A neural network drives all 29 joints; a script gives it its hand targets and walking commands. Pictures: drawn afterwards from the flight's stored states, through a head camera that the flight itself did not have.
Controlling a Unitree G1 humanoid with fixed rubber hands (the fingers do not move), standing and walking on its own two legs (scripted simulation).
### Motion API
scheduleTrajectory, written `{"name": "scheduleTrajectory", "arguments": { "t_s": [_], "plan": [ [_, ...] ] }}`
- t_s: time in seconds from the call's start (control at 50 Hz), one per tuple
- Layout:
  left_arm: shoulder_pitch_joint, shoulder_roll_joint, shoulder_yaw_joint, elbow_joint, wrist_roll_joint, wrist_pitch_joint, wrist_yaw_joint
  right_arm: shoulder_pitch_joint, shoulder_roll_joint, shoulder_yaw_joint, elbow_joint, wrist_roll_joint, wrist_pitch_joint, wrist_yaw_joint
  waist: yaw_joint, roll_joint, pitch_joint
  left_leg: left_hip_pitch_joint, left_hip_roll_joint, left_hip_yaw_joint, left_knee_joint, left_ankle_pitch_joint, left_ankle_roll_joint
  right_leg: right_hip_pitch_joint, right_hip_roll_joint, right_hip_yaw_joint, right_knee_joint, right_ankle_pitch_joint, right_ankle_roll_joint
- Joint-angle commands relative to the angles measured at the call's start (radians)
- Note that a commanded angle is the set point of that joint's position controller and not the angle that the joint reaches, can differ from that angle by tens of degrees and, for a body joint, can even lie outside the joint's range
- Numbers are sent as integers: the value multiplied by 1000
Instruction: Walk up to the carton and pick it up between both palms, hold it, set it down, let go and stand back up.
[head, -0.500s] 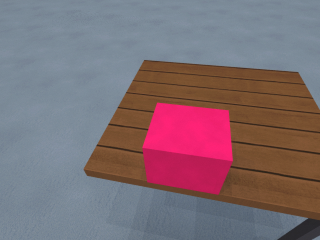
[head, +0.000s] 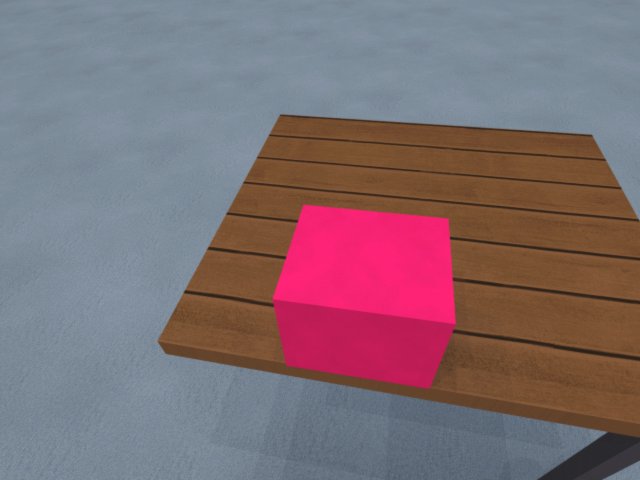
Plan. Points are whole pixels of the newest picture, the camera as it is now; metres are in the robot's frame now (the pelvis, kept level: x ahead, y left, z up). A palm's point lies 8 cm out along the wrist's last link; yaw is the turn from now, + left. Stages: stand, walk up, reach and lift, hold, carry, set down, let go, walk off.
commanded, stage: stand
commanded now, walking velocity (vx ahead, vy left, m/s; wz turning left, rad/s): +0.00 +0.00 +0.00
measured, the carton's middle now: (364, 294) +0.40 -0.04 +0.00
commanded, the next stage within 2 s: none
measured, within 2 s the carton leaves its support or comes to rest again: neither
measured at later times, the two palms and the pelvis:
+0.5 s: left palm out of the picture +0.05 +0.25 -0.13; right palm out of the picture +0.03 -0.25 -0.13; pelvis +0.00 +0.00 +0.00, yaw +0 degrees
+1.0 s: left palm out of the picture +0.03 +0.25 -0.13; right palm out of the picture +0.02 -0.25 -0.13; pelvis +0.00 +0.00 +0.00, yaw -1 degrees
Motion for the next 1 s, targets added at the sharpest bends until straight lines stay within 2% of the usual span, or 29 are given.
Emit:
{"name": "scheduleTrajectory", "arguments": {
  "t_s": [0.0,0.04,0.08,0.1,0.18,0.22,0.24,0.26,0.32,0.36,0.4,0.44,0.5,0.58,0.62,0.66,0.7,0.72,0.78,0.84,0.86,0.9,0.92,0.98],
  "plan": [
    [24,151,32,-51,-1,-14,6,34,-132,-36,-40,1,-15,-6,5,-25,20,-95,61,-64,-159,79,25,11,-62,75,-136,55,-40],
    [14,155,32,-49,-2,-12,5,34,-133,-30,-33,1,-14,-6,-1,-41,41,-111,65,-67,-166,69,24,6,-62,80,-145,35,-43],
    [24,151,32,-34,0,-14,5,39,-137,-32,-25,-3,-15,-7,7,0,46,-114,63,-71,-170,77,27,21,-65,86,-147,49,-42],
    [28,160,32,-34,-1,-16,5,53,-130,-30,-26,-2,-19,-7,0,-29,-1,-94,63,-69,-165,91,23,39,-65,84,-145,56,-44],
    [16,166,38,-37,2,-18,6,58,-130,-31,-18,1,-19,-8,7,-52,-25,-82,64,-70,-154,104,29,27,-59,72,-136,41,-42],
    [19,148,31,-23,0,-15,6,49,-128,-29,-18,-3,-16,-10,2,-23,-3,-90,65,-66,-148,106,27,22,-67,84,-138,60,-45],
    [25,152,34,-19,-2,-17,5,47,-125,-28,-11,-3,-16,-10,11,-19,9,-91,63,-65,-148,116,28,17,-64,84,-143,73,-43],
    [27,154,34,-16,0,-16,6,58,-122,-25,-7,-4,-17,-10,5,-35,7,-91,64,-64,-157,115,25,28,-67,80,-138,84,-43],
    [25,141,29,-17,1,-11,6,61,-122,-24,-8,-2,-20,-12,3,5,-15,-86,79,-74,-171,119,34,29,-58,64,-119,85,-39],
    [25,141,25,-11,0,-13,7,45,-135,-28,-10,0,-19,-13,10,-16,-7,-92,72,-76,-157,144,30,37,-57,63,-126,110,-39],
    [37,140,24,-2,0,-15,8,40,-139,-29,-8,0,-20,-13,12,1,-20,-71,74,-70,-159,169,31,41,-57,66,-117,135,-36],
    [30,149,23,0,-1,-14,10,52,-122,-26,-1,1,-18,-13,5,-30,4,-81,76,-70,-154,157,29,26,-58,60,-121,127,-39],
    [30,142,23,2,-1,-13,10,53,-121,-22,10,3,-17,-14,6,5,9,-87,81,-64,-158,161,30,24,-56,62,-117,129,-37],
    [28,141,18,14,-1,-12,11,50,-124,-23,12,4,-15,-15,-3,-37,27,-87,75,-67,-171,126,28,13,-64,71,-134,99,-39],
    [44,132,19,20,-1,-12,11,44,-130,-28,17,0,-17,-16,6,-24,8,-61,83,-72,-171,171,28,11,-61,62,-120,133,-38],
    [47,127,20,28,0,-11,12,42,-126,-25,27,1,-17,-15,9,-13,29,-87,75,-69,-173,157,27,30,-63,65,-131,126,-31],
    [40,148,22,28,-2,-11,13,51,-115,-20,27,4,-18,-14,2,-27,21,-85,74,-66,-182,144,24,40,-67,62,-126,117,-34],
    [47,134,20,29,-2,-11,12,35,-119,-21,26,3,-15,-14,9,-10,36,-85,73,-58,-179,132,26,23,-65,68,-130,111,-33],
    [49,131,22,35,-5,-13,12,41,-117,-22,31,3,-13,-14,2,-41,40,-70,75,-59,-182,115,24,3,-61,65,-144,85,-33],
    [50,133,27,43,1,-12,12,40,-111,-23,37,1,-12,-16,7,-3,29,-81,71,-58,-179,94,30,15,-64,72,-146,66,-34],
    [45,140,29,44,2,-12,12,48,-107,-23,45,-1,-13,-16,2,-5,22,-79,69,-59,-183,97,27,21,-63,74,-142,67,-35],
    [52,132,27,46,1,-11,13,43,-118,-29,45,1,-12,-17,13,-14,34,-90,77,-63,-193,55,30,-1,-58,70,-145,39,-34],
    [46,134,23,45,1,-13,13,45,-118,-29,45,-1,-13,-17,6,-43,31,-80,78,-68,-188,87,29,3,-56,65,-142,60,-33],
    [43,129,25,48,-1,-14,13,52,-114,-27,45,0,-15,-16,5,-37,2,-63,72,-66,-178,109,31,12,-58,73,-140,78,-38]
  ]
}}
